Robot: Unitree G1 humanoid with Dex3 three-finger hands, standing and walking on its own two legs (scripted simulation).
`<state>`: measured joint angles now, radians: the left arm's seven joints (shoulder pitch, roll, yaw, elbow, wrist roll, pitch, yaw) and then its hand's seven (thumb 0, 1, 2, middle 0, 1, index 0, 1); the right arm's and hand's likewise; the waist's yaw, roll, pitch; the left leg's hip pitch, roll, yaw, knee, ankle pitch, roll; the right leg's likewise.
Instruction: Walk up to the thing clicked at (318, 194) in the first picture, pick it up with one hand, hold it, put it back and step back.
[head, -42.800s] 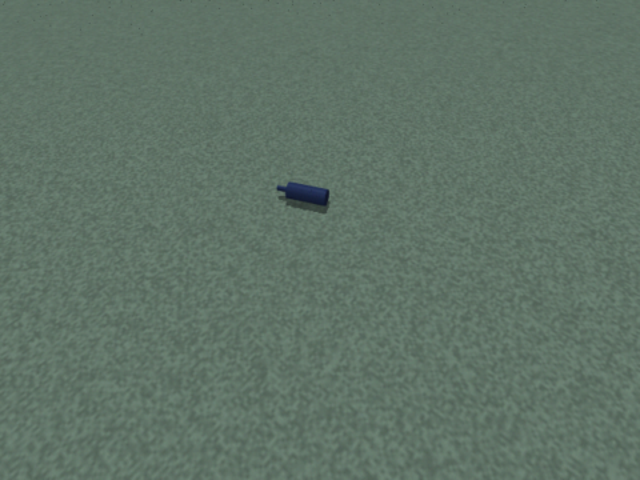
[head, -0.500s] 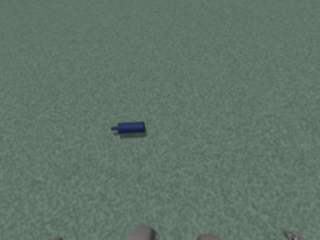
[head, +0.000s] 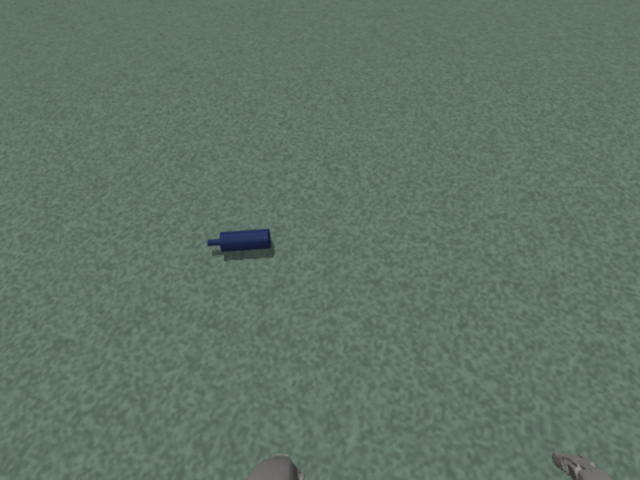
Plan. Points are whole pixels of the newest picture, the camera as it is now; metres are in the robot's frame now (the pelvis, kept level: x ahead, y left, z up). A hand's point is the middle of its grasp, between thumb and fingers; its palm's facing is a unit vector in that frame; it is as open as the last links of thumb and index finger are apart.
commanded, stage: step back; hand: left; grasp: from above
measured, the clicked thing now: (238, 240) +1.05 +0.38 -0.72
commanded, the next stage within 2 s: stand in 1.04 s
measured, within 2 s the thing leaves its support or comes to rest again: neither
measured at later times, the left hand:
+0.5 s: hand out of the picture +0.05 +0.28 -0.14, palm faces +0.06 -0.91 -0.40, open 7.4 cm
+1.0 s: hand out of the picture +0.09 +0.28 -0.14, palm faces +0.08 -0.93 -0.36, open 7.4 cm
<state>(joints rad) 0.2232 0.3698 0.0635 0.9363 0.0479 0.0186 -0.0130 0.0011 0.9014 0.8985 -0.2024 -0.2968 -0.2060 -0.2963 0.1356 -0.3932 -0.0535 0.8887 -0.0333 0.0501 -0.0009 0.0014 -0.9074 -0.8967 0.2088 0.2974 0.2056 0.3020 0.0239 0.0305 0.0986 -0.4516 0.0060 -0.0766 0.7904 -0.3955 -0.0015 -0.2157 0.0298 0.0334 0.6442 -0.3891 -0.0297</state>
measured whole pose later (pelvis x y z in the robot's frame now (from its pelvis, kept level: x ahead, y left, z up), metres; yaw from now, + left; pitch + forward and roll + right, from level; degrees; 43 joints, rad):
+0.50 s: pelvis -0.01 -0.01 +0.00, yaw +4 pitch -3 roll -1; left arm 0.19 0.40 0.08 0.99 0.04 -0.02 -0.02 0.00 0.90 0.90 -0.20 -0.30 -0.20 -0.30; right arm 0.26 -0.37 -0.05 0.99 -0.03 0.00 0.01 0.00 -0.91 -0.90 0.21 0.30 0.21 0.30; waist -0.01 0.02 0.06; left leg -0.28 0.02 -0.08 0.68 -0.37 0.00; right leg -0.25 0.01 -0.05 0.59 -0.29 -0.02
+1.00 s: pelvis +0.04 +0.01 +0.01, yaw +5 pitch -2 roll -1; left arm 0.12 0.38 0.02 1.06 0.01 -0.01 0.00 0.00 0.90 0.90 -0.20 -0.30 -0.21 -0.30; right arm 0.02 -0.32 -0.02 1.07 -0.02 -0.01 0.01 0.00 -0.91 -0.90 0.21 0.30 0.21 0.30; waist 0.02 0.00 0.08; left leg -0.28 0.04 0.02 0.54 -0.23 -0.01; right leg -0.16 -0.02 -0.02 0.52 -0.33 0.01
